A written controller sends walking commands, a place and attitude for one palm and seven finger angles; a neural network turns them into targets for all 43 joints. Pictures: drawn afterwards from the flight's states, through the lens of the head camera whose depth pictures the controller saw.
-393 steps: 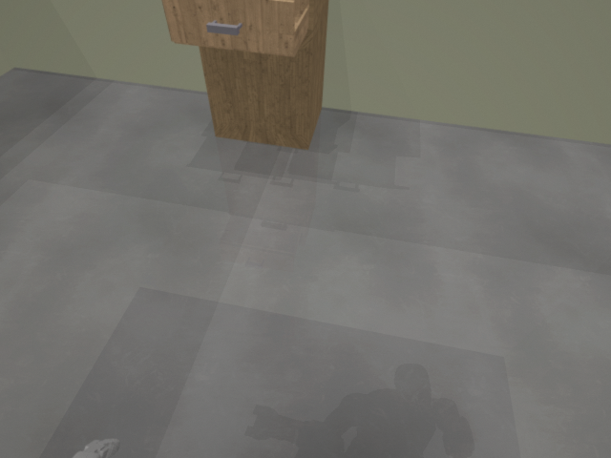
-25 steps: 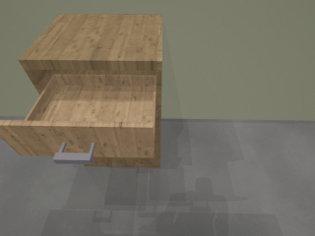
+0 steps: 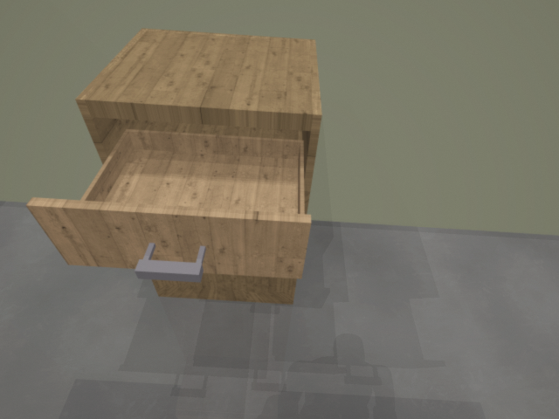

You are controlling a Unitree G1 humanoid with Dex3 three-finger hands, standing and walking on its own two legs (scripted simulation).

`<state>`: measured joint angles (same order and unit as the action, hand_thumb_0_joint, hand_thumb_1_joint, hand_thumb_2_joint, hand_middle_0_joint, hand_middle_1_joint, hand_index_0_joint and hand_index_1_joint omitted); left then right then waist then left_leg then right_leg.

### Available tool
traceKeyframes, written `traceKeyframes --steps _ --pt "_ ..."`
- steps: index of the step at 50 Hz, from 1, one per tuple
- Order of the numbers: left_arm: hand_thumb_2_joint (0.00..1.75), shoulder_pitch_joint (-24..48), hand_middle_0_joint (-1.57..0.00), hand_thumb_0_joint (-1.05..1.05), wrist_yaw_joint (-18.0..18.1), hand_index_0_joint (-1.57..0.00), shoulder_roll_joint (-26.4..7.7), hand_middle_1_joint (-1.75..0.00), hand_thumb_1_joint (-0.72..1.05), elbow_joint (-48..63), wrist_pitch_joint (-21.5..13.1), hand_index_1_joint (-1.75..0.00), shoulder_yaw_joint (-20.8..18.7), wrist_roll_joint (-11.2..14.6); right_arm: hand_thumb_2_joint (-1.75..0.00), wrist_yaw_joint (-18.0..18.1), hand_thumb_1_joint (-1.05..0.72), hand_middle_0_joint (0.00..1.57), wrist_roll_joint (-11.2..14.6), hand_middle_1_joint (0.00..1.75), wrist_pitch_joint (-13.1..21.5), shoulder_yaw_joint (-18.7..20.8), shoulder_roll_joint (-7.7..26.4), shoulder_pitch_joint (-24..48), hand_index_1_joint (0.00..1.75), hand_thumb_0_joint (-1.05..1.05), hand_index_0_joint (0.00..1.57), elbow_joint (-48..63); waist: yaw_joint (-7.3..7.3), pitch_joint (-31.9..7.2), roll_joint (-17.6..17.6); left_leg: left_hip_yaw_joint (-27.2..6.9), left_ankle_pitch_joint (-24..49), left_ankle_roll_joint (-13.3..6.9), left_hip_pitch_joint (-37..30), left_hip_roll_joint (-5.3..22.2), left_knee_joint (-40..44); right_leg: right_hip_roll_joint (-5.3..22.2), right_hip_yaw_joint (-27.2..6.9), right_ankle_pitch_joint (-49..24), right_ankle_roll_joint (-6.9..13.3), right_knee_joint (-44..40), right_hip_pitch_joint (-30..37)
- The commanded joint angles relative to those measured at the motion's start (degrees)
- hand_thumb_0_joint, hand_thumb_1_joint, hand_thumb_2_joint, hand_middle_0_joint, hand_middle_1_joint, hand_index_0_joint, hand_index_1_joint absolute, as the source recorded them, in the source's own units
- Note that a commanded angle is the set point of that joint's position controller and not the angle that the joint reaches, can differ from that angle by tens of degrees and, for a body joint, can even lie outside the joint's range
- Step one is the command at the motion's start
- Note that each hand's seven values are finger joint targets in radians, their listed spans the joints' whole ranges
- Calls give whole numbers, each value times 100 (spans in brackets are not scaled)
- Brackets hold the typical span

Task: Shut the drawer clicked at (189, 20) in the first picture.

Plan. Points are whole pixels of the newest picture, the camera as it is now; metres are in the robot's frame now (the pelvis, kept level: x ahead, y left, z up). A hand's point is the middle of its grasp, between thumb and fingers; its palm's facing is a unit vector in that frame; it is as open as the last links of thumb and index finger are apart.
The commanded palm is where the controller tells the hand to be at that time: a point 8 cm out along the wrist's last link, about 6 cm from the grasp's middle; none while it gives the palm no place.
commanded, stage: shuffle to correct the standing spot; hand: left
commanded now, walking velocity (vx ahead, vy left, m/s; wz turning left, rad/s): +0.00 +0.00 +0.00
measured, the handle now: (173, 260) +0.39 +0.22 -0.05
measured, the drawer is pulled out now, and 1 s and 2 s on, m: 0.28 0.28 0.28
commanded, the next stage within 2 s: come to a stop and stand still in 0.36 s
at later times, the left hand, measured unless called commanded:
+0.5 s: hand out of the picture +0.01 +0.16 -0.19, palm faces +0.03 -0.99 -0.13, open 7.4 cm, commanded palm none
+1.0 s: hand out of the picture +0.08 +0.21 -0.18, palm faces -0.02 -0.97 -0.25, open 7.4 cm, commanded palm none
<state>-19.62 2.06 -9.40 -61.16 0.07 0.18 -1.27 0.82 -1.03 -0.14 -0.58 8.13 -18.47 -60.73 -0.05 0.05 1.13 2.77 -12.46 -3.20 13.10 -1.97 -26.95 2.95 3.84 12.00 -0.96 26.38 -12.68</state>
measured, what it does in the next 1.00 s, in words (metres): stands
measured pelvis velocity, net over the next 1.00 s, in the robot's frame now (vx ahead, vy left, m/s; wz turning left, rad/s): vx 0.03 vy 0.01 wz -0.03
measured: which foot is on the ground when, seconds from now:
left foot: down 0.00-1.00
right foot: down 0.00-1.00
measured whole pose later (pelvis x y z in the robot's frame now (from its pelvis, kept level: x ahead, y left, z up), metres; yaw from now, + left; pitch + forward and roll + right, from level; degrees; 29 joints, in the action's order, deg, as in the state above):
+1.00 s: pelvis +0.03 +0.01 -0.01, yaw -1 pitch -2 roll -1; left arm -13.8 3.3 -11.6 -57.2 0.5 0.1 -0.8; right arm 1.2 -0.7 0.4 0.4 10.9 -13.3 -55.3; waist 0.5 3.1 -0.3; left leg 4.5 -18.7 -4.4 12.8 -2.2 -33.0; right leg 2.8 1.2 17.7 -1.2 32.5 -13.0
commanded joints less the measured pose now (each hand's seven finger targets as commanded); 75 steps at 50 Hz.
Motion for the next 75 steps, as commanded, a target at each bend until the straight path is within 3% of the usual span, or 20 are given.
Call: traceKeyframes --steps 1,4,9,17,20,24,27,31,38,42,43,44,45,47,49,51,54,56,63,75 --pt "90 -442 -20 0 4 -20 -295 -30 90 104 -105 -30 -32 12 -90 27 -90 20 21 30 145 135 715 -146 30 0 20 183 -47 549 -260 -1061 -1270 54 731 804 1296 231 -357 340 241 -343 98" --pt "90 -475 -20 0 8 -20 -261 -30 90 61 -111 -30 -29 9 -90 31 -90 20 33 30 156 132 684 -155 30 0 20 122 -55 555 -223 -1052 -1126 47 690 798 1300 243 -346 192 228 -341 134" --pt "90 -602 -20 0 -21 -20 -215 -30 90 -30 -108 -30 -47 -53 -90 18 -90 20 4 30 74 161 757 -237 30 0 20 -30 -52 711 -275 -1107 -2321 -81 737 820 1373 111 -197 1297 268 -156 -93" --pt "90 -726 -20 0 -43 -20 -266 -30 90 -69 -215 -30 -128 -13 -90 13 -90 20 18 30 198 114 492 -384 30 0 20 -116 15 705 -6 -719 -1373 -97 473 558 667 280 -589 1199 524 -255 -229" --pt "90 -718 -20 0 -44 -20 -127 -30 90 -101 -234 -30 -99 -20 -90 36 -90 20 27 30 273 107 570 -513 30 0 20 -203 31 728 -289 -873 -623 -199 252 758 706 123 -283 448 469 255 -253" --pt "90 -708 -20 0 -21 -20 14 -30 90 -129 -275 -30 -69 -4 -90 129 -90 20 37 30 348 93 613 -677 30 0 20 -312 2 420 -554 -947 2044 -438 -443 1042 411 -57 24 -52 362 721 -271" --pt "90 -889 -20 0 57 -20 -73 -30 90 -252 -281 -30 -73 46 -90 192 -90 20 59 30 332 50 461 -501 30 0 20 -268 -62 311 121 -465 3011 -111 -297 715 -198 265 -409 -2186 379 405 342" --pt "90 -687 -20 0 150 -20 -363 -30 90 -132 -281 -30 -102 99 -90 219 -90 20 94 30 257 96 437 -404 30 0 20 -205 12 -82 187 -329 3048 165 -336 603 -70 639 -552 -4544 289 551 884" --pt "90 -200 -20 0 157 -20 -459 -30 90 291 -74 -30 -220 71 -90 201 -90 20 63 30 91 258 611 -148 30 0 20 46 -26 50 -211 -503 3425 47 -697 885 48 471 -603 -2333 313 510 197" --pt "90 -21 -20 0 131 -20 -476 -30 90 430 -27 -30 -189 61 -90 144 -90 20 66 30 95 237 613 4 30 0 20 137 -36 -66 -311 -615 2675 6 -583 883 336 385 -615 -1561 268 257 318" --pt "90 -382 -20 0 300 -20 -802 -30 90 245 -153 -30 -190 -8 -90 109 -90 20 153 30 164 288 972 534 30 0 20 620 -156 -24 204 -433 3668 201 -469 968 -925 543 -684 -3209 114 -9 70" --pt "90 -189 -20 0 261 -20 -923 -30 90 539 -193 -30 -221 14 -90 39 -90 20 81 30 156 290 809 120 30 0 20 745 25 -423 387 -467 1711 229 -108 679 -624 705 -845 -2762 383 296 562" --pt "90 59 -20 0 221 -20 -861 -30 90 614 -175 -30 -170 28 -90 26 -90 20 61 30 152 261 826 115 30 0 20 766 84 -607 33 -448 1266 179 -222 718 -317 672 -765 -2135 417 496 444" --pt "90 186 -20 0 152 -20 -736 -30 90 741 -110 -30 -132 61 -90 30 -90 20 1 30 186 209 900 75 30 0 20 794 55 -621 -1214 -760 2661 -10 -481 1000 29 191 -422 -609 343 726 198" --pt "90 195 -20 0 119 -20 -687 -30 90 700 -15 -30 -76 67 -90 64 -90 20 24 30 153 185 971 258 30 0 20 879 -41 -38 -1229 -967 2498 -162 -238 1160 377 -50 -257 761 250 611 4" --pt "90 185 -20 0 76 -20 -673 -30 90 644 28 -30 -43 53 -90 53 -90 20 39 30 119 155 986 405 30 0 20 941 -96 441 -468 -935 869 -145 265 1014 582 10 -415 617 268 219 38" --pt "90 304 -20 0 9 -20 -766 -30 90 686 27 -30 -33 23 -90 -15 -90 20 28 30 66 157 1013 368 30 0 20 918 10 916 -75 -860 -1353 -3 617 774 1007 140 -717 1038 337 -164 -345" --pt "90 223 -20 0 -8 -20 -807 -30 90 731 24 -30 -44 -1 -90 -52 -90 20 12 30 45 171 1061 313 30 0 20 879 8 1012 25 -905 -1874 0 729 744 1177 120 -781 1417 322 -252 -545" --pt "90 -11 -20 0 -31 -20 -765 -30 90 673 -39 -30 -69 9 -90 -59 -90 20 6 30 62 153 980 126 30 0 20 656 31 612 94 -769 -1572 5 398 669 1080 154 -990 1609 327 -460 -653" --pt "90 -242 -20 0 -4 -20 -523 -30 90 78 -155 -30 30 59 -90 3 -90 20 68 30 189 49 684 -259 30 0 20 -18 26 332 -60 -626 -466 58 -36 704 943 243 -976 450 345 -487 -290"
